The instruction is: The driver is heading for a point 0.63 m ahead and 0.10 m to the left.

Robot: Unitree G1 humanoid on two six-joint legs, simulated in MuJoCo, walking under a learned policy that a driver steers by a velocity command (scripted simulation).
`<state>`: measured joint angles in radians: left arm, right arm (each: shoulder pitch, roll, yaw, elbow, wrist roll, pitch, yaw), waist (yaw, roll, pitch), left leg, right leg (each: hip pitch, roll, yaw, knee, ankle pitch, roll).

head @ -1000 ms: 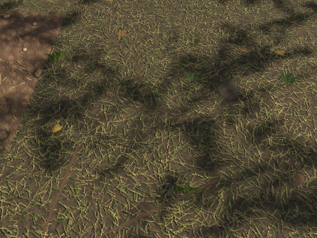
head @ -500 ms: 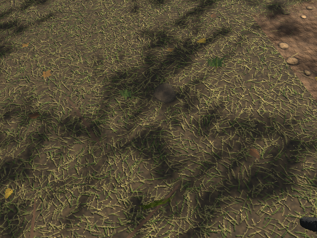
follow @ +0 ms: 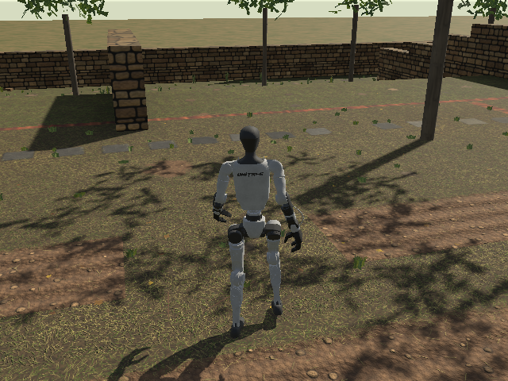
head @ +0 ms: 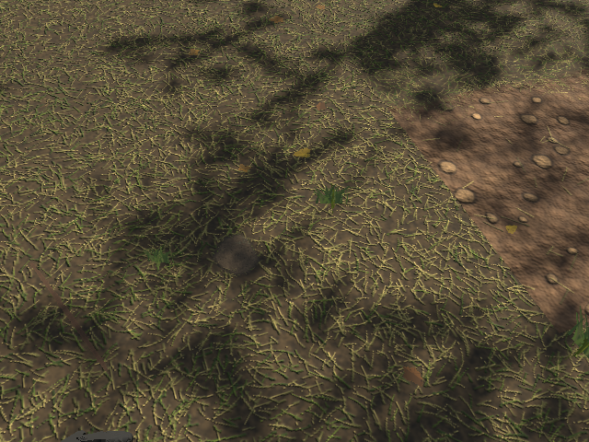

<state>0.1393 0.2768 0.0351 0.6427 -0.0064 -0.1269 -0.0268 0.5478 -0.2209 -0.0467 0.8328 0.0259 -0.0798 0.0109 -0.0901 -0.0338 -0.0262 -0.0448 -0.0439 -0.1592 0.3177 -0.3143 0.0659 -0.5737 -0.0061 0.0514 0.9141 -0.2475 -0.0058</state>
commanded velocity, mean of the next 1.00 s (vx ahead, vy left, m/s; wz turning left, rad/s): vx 0.71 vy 0.00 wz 0.55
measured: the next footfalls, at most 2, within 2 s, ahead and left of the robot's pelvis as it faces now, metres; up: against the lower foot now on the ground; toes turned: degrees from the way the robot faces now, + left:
right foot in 0.18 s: +0.29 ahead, -0.16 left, +0.00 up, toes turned +13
left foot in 0.62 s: +0.59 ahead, +0.26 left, +0.00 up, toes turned +33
